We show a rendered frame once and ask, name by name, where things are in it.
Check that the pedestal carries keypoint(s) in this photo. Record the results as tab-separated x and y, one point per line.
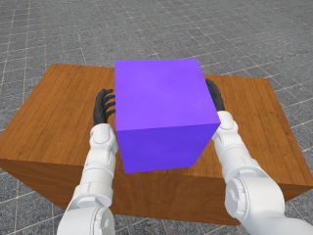
46	144

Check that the robot left forearm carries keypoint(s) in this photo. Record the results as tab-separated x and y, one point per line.
95	187

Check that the robot right hand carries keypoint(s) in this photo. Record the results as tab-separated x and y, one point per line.
215	95

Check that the robot left upper arm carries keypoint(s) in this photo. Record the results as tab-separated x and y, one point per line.
97	220

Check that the robot right forearm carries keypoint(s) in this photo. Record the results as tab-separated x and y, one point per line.
232	152

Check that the carton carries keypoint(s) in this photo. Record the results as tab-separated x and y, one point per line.
164	114

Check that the robot left hand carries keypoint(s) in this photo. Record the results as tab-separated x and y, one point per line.
100	114

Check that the robot right upper arm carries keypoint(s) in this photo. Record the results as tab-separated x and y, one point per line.
258	204

